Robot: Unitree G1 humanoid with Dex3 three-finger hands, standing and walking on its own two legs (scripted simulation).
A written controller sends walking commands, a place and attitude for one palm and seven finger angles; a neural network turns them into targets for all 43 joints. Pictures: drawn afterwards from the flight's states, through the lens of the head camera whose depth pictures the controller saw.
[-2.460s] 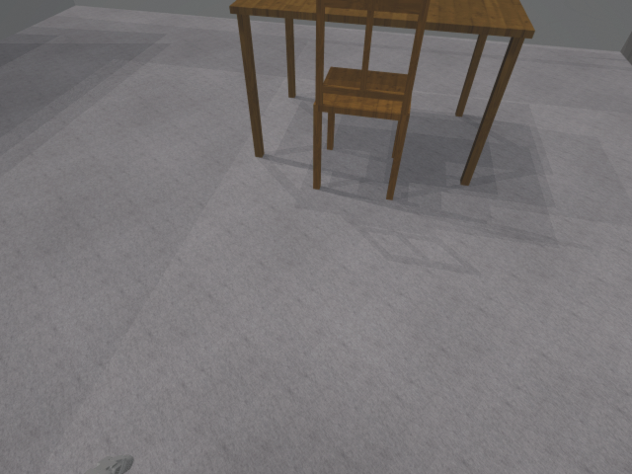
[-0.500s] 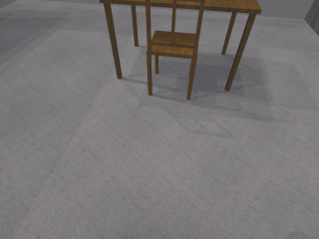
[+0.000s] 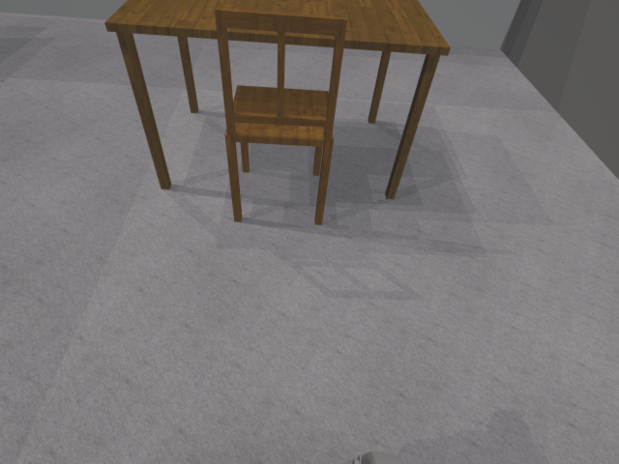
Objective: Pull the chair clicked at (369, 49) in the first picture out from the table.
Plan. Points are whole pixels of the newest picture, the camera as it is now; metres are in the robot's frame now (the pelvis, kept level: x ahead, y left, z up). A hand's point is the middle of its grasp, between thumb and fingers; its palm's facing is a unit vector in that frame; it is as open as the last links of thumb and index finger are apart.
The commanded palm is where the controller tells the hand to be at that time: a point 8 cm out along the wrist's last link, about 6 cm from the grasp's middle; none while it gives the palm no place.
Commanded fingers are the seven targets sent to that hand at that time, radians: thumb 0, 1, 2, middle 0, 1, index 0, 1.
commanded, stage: walk to a spot facing it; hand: left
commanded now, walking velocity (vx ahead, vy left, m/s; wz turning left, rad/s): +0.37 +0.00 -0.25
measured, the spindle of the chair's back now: (280, 77) +1.24 +0.19 -0.09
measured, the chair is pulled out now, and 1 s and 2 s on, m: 0.00 0.00 0.00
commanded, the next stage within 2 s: turn to face it in 1.02 s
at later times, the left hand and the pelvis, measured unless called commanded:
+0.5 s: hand (254, 350) +0.34 +0.12 -0.17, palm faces -0.07 -0.98 -0.18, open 7.1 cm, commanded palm none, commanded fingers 0.00 0.90 0.90 -0.20 -0.30 -0.20 -0.30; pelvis +0.22 -0.05 -0.01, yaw -7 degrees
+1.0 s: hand (237, 289) +0.47 +0.18 -0.18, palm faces -0.11 -0.99 -0.12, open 7.4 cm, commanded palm none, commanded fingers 0.00 0.90 0.90 -0.20 -0.30 -0.20 -0.30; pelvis +0.44 +0.01 +0.01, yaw -11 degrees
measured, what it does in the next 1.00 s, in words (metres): walks ahead: right foot, then left foot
